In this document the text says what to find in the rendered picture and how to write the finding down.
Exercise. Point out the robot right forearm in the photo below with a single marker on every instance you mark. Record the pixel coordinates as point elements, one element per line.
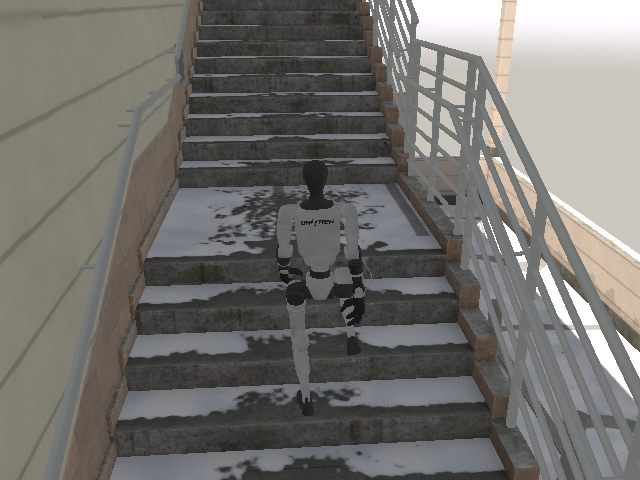
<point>356,276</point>

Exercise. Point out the robot right upper arm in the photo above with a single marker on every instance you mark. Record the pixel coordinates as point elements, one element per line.
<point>349,212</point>

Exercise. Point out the robot left thigh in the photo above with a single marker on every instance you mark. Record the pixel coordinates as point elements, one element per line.
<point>296,301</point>

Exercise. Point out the robot right hand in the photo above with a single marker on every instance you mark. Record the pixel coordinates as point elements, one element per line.
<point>358,311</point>

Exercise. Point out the robot left forearm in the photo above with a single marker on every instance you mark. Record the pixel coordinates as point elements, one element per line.
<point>283,263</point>

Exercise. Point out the humanoid robot torso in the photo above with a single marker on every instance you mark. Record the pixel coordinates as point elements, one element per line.
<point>318,239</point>

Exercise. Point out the robot left upper arm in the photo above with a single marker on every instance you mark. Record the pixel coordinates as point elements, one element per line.
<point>285,216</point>

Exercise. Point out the robot left hand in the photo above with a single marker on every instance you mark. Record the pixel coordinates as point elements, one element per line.
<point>286,279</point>

